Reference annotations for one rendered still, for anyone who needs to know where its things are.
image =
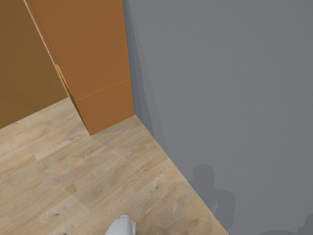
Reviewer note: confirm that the cupboard door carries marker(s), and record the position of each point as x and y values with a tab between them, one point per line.
29	81

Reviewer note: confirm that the left robot thigh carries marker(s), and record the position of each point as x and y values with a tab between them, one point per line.
122	226

